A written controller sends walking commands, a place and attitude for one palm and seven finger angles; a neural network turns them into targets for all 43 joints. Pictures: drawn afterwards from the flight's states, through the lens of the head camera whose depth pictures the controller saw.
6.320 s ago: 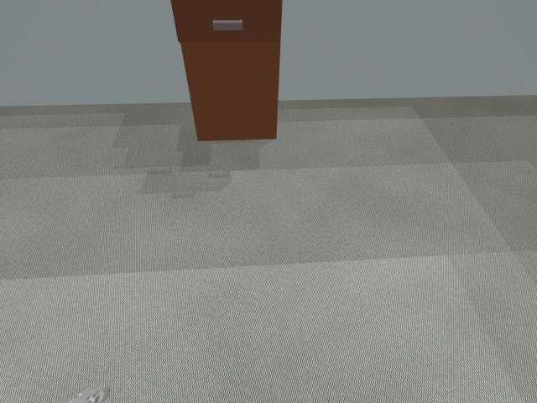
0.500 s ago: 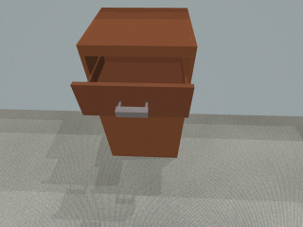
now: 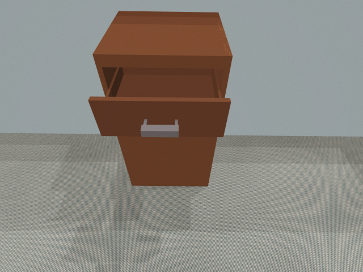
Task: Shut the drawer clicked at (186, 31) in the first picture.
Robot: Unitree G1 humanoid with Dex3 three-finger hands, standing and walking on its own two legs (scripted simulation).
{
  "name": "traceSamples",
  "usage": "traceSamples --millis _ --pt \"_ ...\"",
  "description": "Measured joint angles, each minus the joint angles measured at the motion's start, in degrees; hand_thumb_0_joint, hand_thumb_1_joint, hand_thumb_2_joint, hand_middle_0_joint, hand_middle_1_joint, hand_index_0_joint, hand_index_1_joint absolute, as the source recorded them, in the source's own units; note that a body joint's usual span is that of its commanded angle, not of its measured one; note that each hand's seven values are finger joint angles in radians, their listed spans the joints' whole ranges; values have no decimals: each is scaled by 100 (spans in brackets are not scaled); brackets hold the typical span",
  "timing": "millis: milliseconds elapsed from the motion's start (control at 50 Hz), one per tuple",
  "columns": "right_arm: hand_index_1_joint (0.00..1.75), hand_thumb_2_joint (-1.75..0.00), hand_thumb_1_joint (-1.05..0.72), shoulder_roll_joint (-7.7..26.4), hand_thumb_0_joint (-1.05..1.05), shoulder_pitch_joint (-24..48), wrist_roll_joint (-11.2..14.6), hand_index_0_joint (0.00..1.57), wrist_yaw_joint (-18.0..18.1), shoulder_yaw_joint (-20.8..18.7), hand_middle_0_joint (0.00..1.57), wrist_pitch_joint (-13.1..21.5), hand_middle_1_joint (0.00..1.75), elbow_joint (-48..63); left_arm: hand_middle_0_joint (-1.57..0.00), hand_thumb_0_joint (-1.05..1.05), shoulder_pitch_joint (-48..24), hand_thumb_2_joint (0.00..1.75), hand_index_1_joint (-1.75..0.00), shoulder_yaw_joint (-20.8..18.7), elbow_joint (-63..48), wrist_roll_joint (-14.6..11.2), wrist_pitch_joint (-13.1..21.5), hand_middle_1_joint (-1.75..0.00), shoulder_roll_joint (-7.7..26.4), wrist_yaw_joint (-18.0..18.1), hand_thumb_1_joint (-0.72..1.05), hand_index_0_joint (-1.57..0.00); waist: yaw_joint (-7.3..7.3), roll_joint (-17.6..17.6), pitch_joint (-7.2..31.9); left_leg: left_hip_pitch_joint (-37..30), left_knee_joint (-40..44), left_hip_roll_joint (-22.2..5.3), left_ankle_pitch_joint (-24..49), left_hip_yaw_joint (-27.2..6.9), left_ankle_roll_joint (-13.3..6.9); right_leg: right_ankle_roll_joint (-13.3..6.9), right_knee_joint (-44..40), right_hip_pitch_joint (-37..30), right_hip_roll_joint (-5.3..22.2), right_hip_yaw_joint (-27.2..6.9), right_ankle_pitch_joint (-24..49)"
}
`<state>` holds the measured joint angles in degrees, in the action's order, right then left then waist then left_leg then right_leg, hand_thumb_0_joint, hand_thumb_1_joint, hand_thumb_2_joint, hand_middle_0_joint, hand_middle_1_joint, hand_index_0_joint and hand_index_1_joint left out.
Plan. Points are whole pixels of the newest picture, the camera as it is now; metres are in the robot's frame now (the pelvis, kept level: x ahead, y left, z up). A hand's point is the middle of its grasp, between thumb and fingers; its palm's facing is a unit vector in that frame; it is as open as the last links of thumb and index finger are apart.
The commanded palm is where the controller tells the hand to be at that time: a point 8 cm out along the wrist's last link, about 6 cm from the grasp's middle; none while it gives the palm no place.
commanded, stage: come to a stop and stand still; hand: left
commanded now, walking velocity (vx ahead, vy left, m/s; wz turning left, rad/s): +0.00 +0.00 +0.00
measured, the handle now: (160, 126) +0.55 +0.10 -0.02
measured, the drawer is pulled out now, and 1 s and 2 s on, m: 0.19 0.19 0.19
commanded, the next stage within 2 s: look again from close up in 0.14 s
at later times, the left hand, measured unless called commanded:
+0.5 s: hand out of the picture -0.07 +0.14 -0.18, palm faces +0.05 -0.99 -0.15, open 7.4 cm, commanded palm none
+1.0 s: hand out of the picture -0.09 +0.14 -0.18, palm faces +0.10 -0.99 -0.12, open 7.4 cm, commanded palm none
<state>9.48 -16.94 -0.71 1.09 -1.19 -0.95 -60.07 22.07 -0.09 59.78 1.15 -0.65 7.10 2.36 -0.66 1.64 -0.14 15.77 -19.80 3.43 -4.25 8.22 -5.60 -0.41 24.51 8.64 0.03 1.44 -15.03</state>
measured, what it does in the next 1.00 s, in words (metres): stands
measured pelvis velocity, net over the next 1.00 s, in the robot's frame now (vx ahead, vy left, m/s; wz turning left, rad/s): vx -0.04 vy -0.01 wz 0.01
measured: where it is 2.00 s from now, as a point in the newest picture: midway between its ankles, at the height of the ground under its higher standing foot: outside the picture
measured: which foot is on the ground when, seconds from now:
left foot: down 0.00-0.98, up 1.00-1.00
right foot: down 0.00-1.00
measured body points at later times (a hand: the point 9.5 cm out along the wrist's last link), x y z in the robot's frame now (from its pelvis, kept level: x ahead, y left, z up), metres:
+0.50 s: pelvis -0.02 -0.01 +0.00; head -0.03 +0.00 +0.45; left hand -0.07 +0.19 -0.16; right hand -0.01 -0.23 -0.16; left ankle +0.08 +0.03 -0.74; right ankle -0.02 -0.13 -0.74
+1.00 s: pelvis -0.04 -0.01 +0.00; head -0.05 +0.01 +0.45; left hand -0.10 +0.19 -0.16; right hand -0.04 -0.23 -0.15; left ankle +0.07 +0.04 -0.72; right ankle -0.02 -0.12 -0.73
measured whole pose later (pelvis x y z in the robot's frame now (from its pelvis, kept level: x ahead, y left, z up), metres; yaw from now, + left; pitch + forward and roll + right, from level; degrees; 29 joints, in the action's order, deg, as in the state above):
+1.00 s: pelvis -0.04 -0.01 +0.00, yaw +1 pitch +0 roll -2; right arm 7.4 -17.4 -1.4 1.2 -2.0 -3.2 -62.0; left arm 25.0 -1.8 60.2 1.4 -1.9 6.5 1.4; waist 0.2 -0.4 1.4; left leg 23.4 -29.9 3.7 -18.7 3.7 -0.6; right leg -4.0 26.2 13.1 -2.5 0.6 -21.9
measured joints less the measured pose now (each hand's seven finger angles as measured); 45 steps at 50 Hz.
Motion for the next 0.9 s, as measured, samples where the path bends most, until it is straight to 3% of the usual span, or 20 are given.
traceSamples --millis 240,660,900 --pt "30 -90 -91 -43 1 -50 -2 20 -15 16 20 -17 30 -147 -20 0 137 90 -29 45 68 22 5 -30 -61 -10 90 -20 58 -175 70 76 60 56 -33 -72 -40 -103 145 171 -5 -18 -54" --pt "30 -90 -91 -151 1 -19 19 20 12 28 20 6 30 -269 -20 0 245 90 -29 56 179 0 63 -30 -82 3 90 -20 63 -172 53 194 -1 32 -35 -227 55 -71 124 262 -112 -52 92" --pt "30 -90 -91 -199 1 -27 -23 20 16 11 20 -45 30 -302 -20 0 176 90 -29 -9 137 16 15 -30 -101 -39 90 -20 83 -183 63 296 -35 68 -425 -354 134 -162 216 386 -160 -88 -372"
